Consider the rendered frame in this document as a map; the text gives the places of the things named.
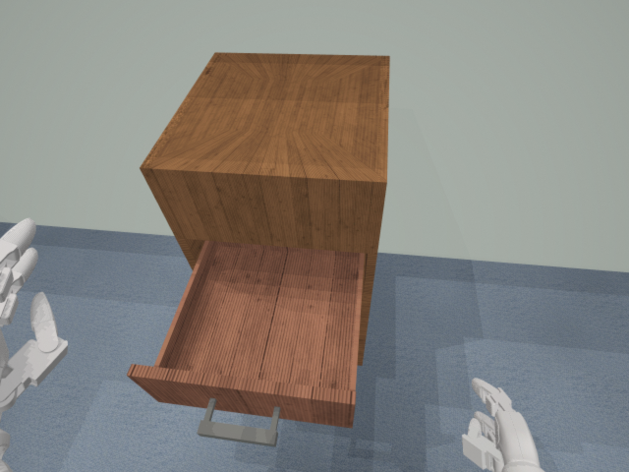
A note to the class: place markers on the drawer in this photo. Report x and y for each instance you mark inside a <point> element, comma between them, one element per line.
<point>262,326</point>

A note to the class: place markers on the cabinet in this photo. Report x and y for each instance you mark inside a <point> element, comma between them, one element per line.
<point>286,150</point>

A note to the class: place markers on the robot left hand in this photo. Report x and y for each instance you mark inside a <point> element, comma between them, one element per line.
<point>36,359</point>

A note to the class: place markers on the robot right hand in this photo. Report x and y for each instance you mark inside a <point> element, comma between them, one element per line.
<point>507,438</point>

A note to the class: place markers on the handle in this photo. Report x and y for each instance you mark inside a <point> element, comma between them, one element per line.
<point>238,433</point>

